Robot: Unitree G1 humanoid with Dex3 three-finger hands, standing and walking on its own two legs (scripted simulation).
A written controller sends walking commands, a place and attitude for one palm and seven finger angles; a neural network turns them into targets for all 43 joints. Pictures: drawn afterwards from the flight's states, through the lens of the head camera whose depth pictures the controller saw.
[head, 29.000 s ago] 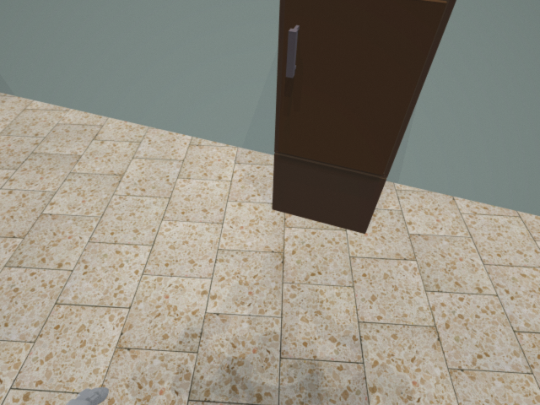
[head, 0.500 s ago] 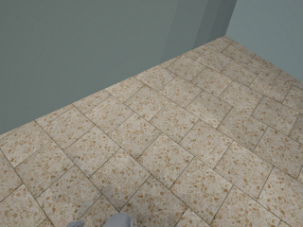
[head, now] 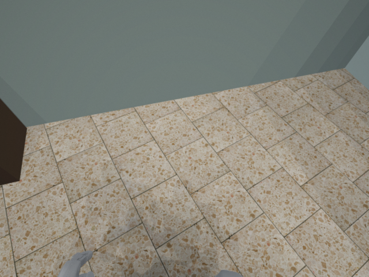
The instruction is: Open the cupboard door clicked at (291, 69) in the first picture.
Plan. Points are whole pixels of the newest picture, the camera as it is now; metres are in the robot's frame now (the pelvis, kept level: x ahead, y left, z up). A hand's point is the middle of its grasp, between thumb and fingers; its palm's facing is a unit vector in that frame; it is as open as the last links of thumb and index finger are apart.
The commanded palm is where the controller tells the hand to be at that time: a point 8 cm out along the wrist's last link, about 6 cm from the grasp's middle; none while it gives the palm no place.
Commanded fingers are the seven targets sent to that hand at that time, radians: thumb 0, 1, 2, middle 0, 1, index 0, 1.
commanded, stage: turn to face it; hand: left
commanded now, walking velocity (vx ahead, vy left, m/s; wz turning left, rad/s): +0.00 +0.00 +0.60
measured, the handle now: out of the picture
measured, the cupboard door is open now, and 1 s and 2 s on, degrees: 43 43 43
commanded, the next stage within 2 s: take the last steps up to it in 1.58 s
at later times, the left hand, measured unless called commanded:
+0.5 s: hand out of the picture -0.02 +0.19 -0.19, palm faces +0.37 -0.90 -0.22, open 7.4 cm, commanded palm none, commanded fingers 0.00 0.90 0.90 -0.20 -0.30 -0.20 -0.30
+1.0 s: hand out of the picture +0.05 +0.20 -0.14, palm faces +0.55 -0.78 -0.29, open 7.4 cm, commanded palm none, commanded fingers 0.00 0.90 0.90 -0.20 -0.30 -0.20 -0.30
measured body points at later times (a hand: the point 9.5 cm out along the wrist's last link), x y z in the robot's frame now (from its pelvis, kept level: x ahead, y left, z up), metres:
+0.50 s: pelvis +0.02 -0.01 -0.02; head +0.07 +0.03 +0.43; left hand -0.04 +0.24 -0.17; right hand +0.23 -0.21 -0.14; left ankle +0.00 +0.09 -0.74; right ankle +0.00 -0.14 -0.73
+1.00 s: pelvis +0.06 -0.04 -0.01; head +0.11 -0.04 +0.44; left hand +0.02 +0.24 -0.12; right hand +0.26 -0.23 -0.16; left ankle -0.02 +0.06 -0.69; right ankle +0.12 -0.14 -0.74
